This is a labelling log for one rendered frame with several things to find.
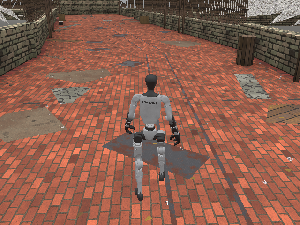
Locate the left robot upper arm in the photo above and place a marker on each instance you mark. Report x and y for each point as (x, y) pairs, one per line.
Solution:
(133, 105)

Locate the robot left hand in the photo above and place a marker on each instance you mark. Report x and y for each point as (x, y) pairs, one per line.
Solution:
(131, 127)

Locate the right robot thigh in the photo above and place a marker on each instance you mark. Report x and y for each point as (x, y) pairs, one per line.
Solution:
(160, 137)

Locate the robot right foot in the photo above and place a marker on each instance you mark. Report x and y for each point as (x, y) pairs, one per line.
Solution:
(161, 177)

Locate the robot left forearm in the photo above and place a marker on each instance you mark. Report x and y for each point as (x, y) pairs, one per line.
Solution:
(128, 121)

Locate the robot right forearm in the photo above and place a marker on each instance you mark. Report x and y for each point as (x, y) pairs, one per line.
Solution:
(173, 126)

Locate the right robot upper arm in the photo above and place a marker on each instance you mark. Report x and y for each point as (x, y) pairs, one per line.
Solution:
(168, 110)

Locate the robot right hand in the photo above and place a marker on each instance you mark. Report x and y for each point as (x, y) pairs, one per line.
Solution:
(177, 138)

